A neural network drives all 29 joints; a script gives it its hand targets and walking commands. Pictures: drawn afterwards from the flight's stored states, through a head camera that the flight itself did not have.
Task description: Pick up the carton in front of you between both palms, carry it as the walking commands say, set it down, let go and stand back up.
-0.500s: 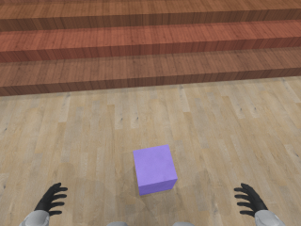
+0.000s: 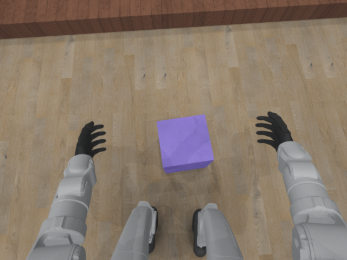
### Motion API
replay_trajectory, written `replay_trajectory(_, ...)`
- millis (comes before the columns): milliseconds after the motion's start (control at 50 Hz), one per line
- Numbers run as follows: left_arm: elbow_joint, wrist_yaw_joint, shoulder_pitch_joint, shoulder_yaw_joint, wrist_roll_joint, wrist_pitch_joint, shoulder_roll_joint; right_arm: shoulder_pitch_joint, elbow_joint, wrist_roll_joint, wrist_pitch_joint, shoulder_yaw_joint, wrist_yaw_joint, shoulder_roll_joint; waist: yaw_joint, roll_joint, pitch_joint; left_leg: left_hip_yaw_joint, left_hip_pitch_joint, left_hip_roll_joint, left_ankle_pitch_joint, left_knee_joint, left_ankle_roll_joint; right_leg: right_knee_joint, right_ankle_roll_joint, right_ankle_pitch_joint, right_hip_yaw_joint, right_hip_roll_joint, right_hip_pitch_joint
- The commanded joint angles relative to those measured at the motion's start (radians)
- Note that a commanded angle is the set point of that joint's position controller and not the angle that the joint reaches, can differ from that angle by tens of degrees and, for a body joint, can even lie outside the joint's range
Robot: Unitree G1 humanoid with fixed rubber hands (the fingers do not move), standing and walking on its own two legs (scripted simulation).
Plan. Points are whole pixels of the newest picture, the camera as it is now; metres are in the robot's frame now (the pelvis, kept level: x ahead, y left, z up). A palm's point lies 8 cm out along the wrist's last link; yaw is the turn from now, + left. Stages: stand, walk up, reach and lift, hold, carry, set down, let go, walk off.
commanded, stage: reach and lift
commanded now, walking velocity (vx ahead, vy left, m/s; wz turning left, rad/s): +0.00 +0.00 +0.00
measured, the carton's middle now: (183, 146) +0.47 -0.01 -0.57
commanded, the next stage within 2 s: none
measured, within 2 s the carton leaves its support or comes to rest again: neither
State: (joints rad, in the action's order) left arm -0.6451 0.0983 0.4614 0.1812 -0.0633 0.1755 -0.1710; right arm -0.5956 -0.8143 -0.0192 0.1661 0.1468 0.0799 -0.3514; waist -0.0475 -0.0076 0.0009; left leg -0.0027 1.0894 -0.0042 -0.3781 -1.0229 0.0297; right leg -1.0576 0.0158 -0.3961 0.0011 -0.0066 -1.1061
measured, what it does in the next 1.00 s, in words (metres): lowers itself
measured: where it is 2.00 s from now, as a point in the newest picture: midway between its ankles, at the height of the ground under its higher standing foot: (174, 239)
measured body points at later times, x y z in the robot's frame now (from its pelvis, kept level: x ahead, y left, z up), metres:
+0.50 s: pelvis -0.04 -0.01 -0.05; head +0.29 -0.03 +0.26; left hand +0.46 +0.18 -0.17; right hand +0.53 -0.20 -0.17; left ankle +0.05 +0.14 -0.66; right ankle +0.05 -0.11 -0.66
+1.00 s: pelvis -0.06 +0.01 -0.25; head +0.30 -0.02 +0.02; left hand +0.45 +0.19 -0.41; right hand +0.51 -0.20 -0.41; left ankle +0.05 +0.14 -0.66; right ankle +0.04 -0.11 -0.66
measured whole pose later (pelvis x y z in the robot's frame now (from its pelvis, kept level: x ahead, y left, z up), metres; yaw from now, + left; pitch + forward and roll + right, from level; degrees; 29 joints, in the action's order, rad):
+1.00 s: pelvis -0.06 +0.01 -0.25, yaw +3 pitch +45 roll +5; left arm -0.82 0.22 1.19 0.25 -0.17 0.12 -0.14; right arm -1.40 -1.08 -0.15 0.11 0.03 0.01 -0.52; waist -0.06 0.02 -0.15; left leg 0.01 2.17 0.02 -0.51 -1.90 0.05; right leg -1.94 0.01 -0.52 -0.05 0.00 -2.21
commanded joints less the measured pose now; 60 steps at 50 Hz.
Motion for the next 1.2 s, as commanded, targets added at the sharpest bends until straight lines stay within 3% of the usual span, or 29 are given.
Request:
replay_trajectory(0, 0.099, 0.026, 0.261, 0.054, -0.002, -0.001, -0.102, -0.331, 0.055, -0.001, -0.005, 0.037, 0.004, -0.164, -0.013, -0.062, 0.704, 0.035, -0.122, 0.059, 0.323, 0.062, 0.03, 0.064, -0.029, 0.428, -0.047, 0.039, 0.415)
replay_trajectory(120, 0.044, 0.059, 0.589, 0.107, 0.006, 0.051, -0.06, -0.695, -0.079, 0.008, 0.032, 0.044, 0.027, -0.211, -0.034, -0.068, 0.732, 0.058, -0.047, 0.049, 0.06, 0.062, 0.03, 0.091, -0.018, 0.096, -0.032, 0.042, 0.253)
replay_trajectory(240, -0.01, 0.077, 0.824, 0.194, 0.05, 0.074, -0.026, -0.979, -0.202, 0.048, 0.042, 0.058, 0.047, -0.245, -0.059, -0.092, 0.822, 0.084, 0.01, 0.057, 0.01, 0.013, 0.037, 0.059, -0.016, 0.02, -0.029, 0.053, 0.187)
replay_trajectory(300, -0.007, 0.076, 0.852, 0.251, 0.091, 0.069, -0.004, -1.04, -0.222, 0.088, 0.041, 0.075, 0.047, -0.24, -0.066, -0.113, 0.911, 0.101, 0.022, 0.066, 0.066, -0.001, 0.044, 0.05, -0.021, 0.081, -0.026, 0.058, 0.225)
replay_trajectory(380, 0.021, 0.061, 0.815, 0.296, 0.138, 0.03, 0.026, -1.033, -0.201, 0.139, 0.02, 0.105, 0.04, -0.199, -0.067, -0.146, 0.997, 0.113, 0.065, 0.082, 0.213, -0.015, 0.045, 0.018, -0.028, 0.293, -0.028, 0.066, 0.3)
replay_trajectory(520, -0.007, 0.024, 0.712, 0.337, 0.182, -0.071, 0.075, -0.923, -0.175, 0.183, -0.047, 0.161, 0.013, -0.077, -0.049, -0.161, 0.955, 0.099, 0.37, 0.091, 0.324, -0.129, 0.045, -0.137, -0.028, 0.609, -0.072, 0.055, 0.219)
replay_trajectory(660, -0.054, 0.028, 0.679, 0.288, 0.132, -0.127, 0.058, -0.838, -0.173, 0.138, -0.089, 0.145, -0.035, -0.08, -0.012, -0.102, 0.989, 0.082, 0.581, 0.084, 0.331, -0.369, 0.061, -0.381, -0.022, 0.632, -0.086, 0.052, -0.053)
replay_trajectory(780, -0.032, 0.074, 0.759, 0.158, 0.004, -0.128, -0.011, -0.934, -0.111, -0.007, -0.109, 0.018, -0.067, -0.187, -0.014, -0.106, 1.167, 0.075, 0.485, 0.086, 0.386, -0.58, 0.052, -0.581, -0.031, 0.508, -0.045, 0.053, -0.196)
replay_trajectory(880, -0.018, 0.117, 0.869, 0.085, -0.089, -0.096, -0.059, -1.064, -0.089, -0.108, -0.093, -0.075, -0.076, -0.274, -0.018, -0.14, 1.236, 0.085, 0.476, 0.079, 0.279, -0.702, 0.045, -0.695, -0.032, 0.337, -0.018, 0.041, -0.231)
replay_trajectory(940, -0.051, 0.133, 0.948, 0.068, -0.119, -0.071, -0.077, -1.127, -0.145, -0.141, -0.071, -0.114, -0.074, -0.292, -0.023, -0.153, 1.15, 0.089, 0.515, 0.07, 0.158, -0.75, 0.041, -0.736, -0.031, 0.19, -0.013, 0.028, -0.302)
replay_trajectory(1040, -0.182, 0.127, 1.063, 0.07, -0.124, -0.062, -0.089, -1.207, -0.295, -0.16, -0.063, -0.146, -0.064, -0.3, -0.021, -0.122, 0.935, 0.085, 0.568, 0.054, 0.016, -0.827, 0.035, -0.788, -0.02, 0.005, -0.025, 0.003, -0.481)
replay_trajectory(1180, -0.316, 0.106, 1.171, 0.079, -0.112, -0.107, -0.122, -1.301, -0.416, -0.168, -0.103, -0.178, -0.063, -0.32, -0.019, -0.079, 0.793, 0.073, 0.586, 0.046, 0.035, -0.937, 0.038, -0.88, -0.009, 0.001, -0.055, -0.015, -0.575)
